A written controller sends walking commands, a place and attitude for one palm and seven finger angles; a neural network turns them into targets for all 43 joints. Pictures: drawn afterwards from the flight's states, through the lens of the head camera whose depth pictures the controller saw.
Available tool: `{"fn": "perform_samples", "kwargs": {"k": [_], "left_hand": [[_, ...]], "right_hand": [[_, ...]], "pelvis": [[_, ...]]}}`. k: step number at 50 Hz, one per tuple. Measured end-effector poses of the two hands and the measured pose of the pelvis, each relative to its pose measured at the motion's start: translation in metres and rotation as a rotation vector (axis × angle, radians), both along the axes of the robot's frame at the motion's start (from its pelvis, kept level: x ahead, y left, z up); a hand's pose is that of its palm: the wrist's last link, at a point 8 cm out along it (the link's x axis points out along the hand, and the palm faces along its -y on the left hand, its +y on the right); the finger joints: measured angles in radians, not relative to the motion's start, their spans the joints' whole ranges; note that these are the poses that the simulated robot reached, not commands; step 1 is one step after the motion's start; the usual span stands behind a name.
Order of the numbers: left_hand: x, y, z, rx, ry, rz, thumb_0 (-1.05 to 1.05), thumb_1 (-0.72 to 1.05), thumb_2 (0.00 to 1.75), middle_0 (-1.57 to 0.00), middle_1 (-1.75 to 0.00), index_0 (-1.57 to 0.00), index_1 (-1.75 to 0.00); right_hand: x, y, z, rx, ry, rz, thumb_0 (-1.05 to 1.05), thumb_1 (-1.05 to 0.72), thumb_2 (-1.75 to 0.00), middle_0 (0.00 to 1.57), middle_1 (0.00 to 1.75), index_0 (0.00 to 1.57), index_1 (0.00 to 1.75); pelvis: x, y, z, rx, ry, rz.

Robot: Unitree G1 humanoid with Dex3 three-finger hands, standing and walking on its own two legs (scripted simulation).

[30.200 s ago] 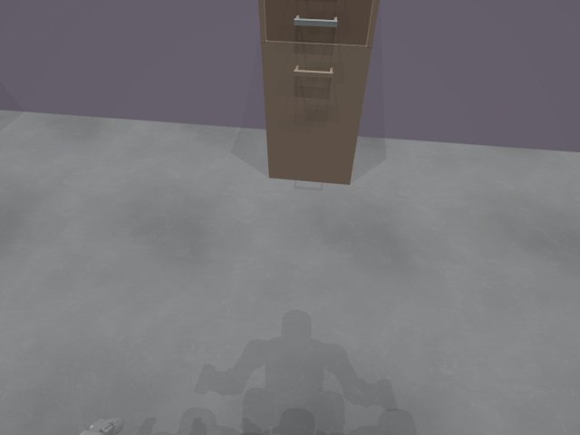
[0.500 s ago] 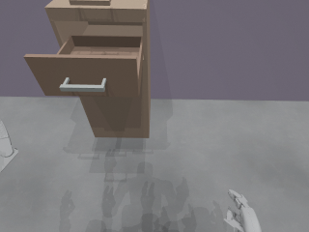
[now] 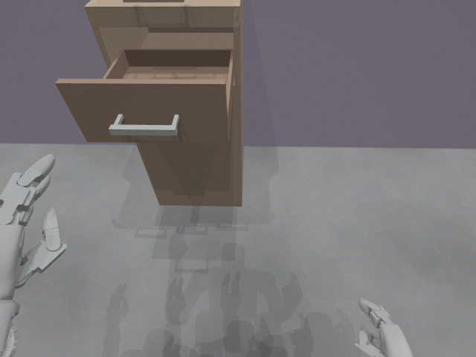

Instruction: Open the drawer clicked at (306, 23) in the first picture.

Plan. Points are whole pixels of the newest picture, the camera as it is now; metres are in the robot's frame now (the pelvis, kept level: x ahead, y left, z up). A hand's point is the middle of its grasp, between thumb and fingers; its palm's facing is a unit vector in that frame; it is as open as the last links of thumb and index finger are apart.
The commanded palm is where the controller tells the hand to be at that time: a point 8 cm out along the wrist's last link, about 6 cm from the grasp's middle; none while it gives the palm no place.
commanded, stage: let the arm hang, fingers relaxed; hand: left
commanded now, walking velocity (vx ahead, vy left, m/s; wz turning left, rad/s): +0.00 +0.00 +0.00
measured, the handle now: (145, 124) +0.60 +0.27 +0.04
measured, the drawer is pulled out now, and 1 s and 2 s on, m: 0.30 0.30 0.30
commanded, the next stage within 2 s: look to check the result in 1.04 s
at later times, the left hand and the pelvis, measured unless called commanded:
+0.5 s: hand out of the picture -0.06 +0.20 -0.16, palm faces +0.00 -0.96 -0.26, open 7.2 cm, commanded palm none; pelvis -0.03 -0.01 +0.01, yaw +0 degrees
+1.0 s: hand out of the picture +0.07 +0.20 -0.15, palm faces -0.03 -0.95 -0.30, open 7.3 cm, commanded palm none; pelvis -0.01 -0.02 +0.01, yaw -1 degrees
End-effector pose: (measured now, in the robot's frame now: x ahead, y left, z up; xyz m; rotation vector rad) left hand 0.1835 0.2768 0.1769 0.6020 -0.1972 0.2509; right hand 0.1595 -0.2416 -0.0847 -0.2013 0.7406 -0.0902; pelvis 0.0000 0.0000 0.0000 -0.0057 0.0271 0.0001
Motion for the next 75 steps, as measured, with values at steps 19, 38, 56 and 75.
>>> {"fn": "perform_samples", "kwargs": {"k": [19, 38, 56, 75], "left_hand": [[-0.218, -0.052, -0.319, -0.523, 1.517, 0.357, 0.01, 0.96, 0.9, -0.21, -0.3, -0.21, -0.3], [-0.179, -0.01, -0.289, -0.411, 1.403, 0.43, 0.01, 0.91, 0.9, -0.2, -0.3, -0.2, -0.3], [-0.11, -0.028, -0.288, -0.405, 1.349, 0.333, 0.0, 0.91, 0.9, -0.2, -0.3, -0.21, -0.3], [-0.089, -0.012, -0.275, -0.356, 1.335, 0.381, 0.01, 0.91, 0.9, -0.2, -0.3, -0.21, -0.3]], "right_hand": [[-0.197, -0.031, -0.039, -0.059, 0.693, -0.126, 0.01, -0.9, -0.9, 0.2, 0.3, 0.2, 0.3], [-0.172, -0.01, -0.056, 0.037, 0.604, -0.139, 0.01, -0.9, -0.9, 0.2, 0.3, 0.2, 0.3], [-0.127, -0.049, -0.039, -0.044, 0.56, -0.152, 0.01, -0.9, -0.9, 0.2, 0.3, 0.2, 0.3], [-0.08, -0.07, -0.033, -0.074, 0.512, -0.127, 0.01, -0.9, -0.9, 0.2, 0.3, 0.2, 0.3]], "pelvis": [[-0.028, -0.018, 0.002, -0.004, -0.043, 0.012], [-0.023, -0.011, 0.009, 0.008, -0.06, -0.008], [-0.003, -0.019, 0.014, 0.012, -0.054, -0.014], [0.016, -0.027, 0.017, 0.009, -0.051, -0.013]]}}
